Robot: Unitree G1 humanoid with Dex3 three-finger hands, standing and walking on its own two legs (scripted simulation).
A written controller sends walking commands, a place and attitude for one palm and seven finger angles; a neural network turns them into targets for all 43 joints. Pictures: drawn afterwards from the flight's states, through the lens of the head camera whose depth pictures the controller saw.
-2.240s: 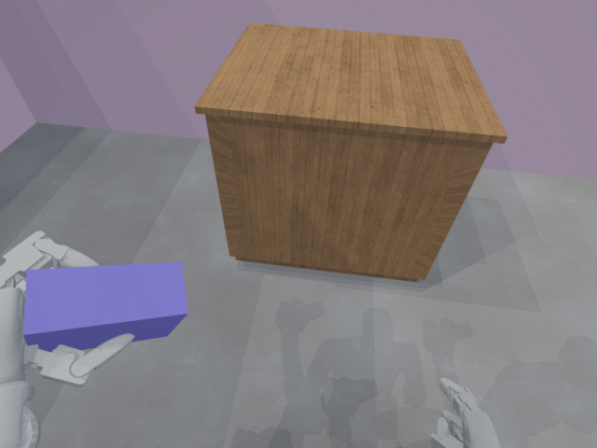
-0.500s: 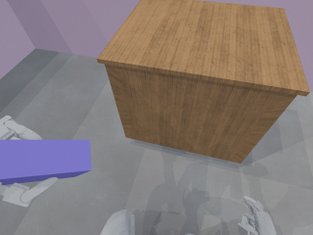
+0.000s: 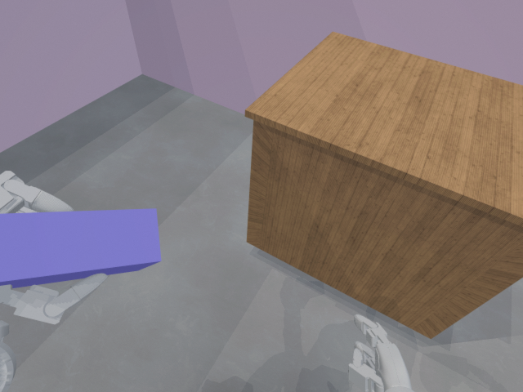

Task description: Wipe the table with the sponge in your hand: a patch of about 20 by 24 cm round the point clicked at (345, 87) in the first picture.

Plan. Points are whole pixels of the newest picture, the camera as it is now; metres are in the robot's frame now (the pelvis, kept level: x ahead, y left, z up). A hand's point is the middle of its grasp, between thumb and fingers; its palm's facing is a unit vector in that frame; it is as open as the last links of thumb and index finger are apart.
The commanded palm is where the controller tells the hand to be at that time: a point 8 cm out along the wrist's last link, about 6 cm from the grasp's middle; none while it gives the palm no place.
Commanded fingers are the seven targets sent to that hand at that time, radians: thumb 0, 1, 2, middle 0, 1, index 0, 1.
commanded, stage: turn to face it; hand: left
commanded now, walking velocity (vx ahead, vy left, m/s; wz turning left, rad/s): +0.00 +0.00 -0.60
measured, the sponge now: (105, 246) +0.22 +0.21 +0.17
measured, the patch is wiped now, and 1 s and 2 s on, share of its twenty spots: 0.00 0.00 0.00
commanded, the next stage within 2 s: take the last steps up to it in 1.34 s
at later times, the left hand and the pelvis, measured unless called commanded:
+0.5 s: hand (215, 267) +0.21 +0.08 +0.18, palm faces +0.12 -0.85 -0.52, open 9.9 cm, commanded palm +0.16 +0.15 +0.18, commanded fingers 0.00 0.10 1.30 -1.20 -1.60 -1.20 -1.60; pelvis -0.07 -0.08 +0.00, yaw -16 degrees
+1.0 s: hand (261, 302) +0.18 +0.03 +0.17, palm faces -0.07 -0.87 -0.49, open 9.9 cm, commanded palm +0.16 +0.08 +0.18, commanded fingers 0.00 0.10 1.30 -1.20 -1.60 -1.20 -1.60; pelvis -0.13 -0.07 +0.00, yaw -34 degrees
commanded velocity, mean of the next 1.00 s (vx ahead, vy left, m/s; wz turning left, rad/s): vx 0.00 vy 0.00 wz -0.59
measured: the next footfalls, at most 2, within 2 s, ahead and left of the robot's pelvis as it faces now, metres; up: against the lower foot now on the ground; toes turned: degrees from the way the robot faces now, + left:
right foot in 0.22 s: -0.02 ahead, -0.13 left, +0.00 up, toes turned -12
left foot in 0.82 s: -0.04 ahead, +0.06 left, +0.00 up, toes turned -25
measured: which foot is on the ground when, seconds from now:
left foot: down 0.00-0.24, up 0.26-0.80, down 0.82-1.00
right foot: up 0.00-0.20, down 0.22-0.86, up 0.88-1.00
